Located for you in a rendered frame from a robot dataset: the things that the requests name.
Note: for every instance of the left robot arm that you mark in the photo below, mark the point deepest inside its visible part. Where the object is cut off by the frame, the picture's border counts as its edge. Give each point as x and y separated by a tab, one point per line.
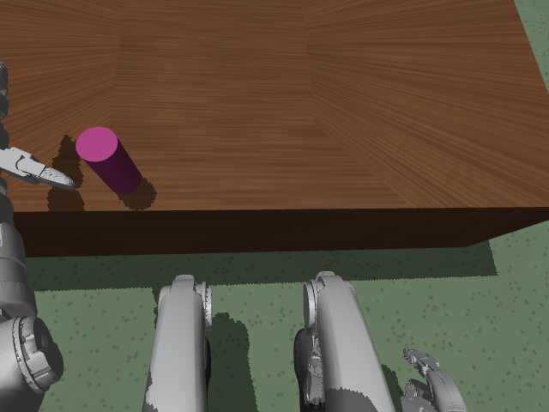
30	362

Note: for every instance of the can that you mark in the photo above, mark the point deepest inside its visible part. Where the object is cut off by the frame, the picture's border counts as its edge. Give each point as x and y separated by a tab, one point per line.
100	148

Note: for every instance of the right robot hand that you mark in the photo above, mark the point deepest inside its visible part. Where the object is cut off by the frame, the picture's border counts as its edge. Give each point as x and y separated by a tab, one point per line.
441	394

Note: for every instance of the right robot foot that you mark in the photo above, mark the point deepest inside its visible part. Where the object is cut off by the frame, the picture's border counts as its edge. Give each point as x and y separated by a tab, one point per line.
300	368

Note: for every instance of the left robot hand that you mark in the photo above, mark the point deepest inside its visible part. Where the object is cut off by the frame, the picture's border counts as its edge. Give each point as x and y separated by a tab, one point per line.
19	163

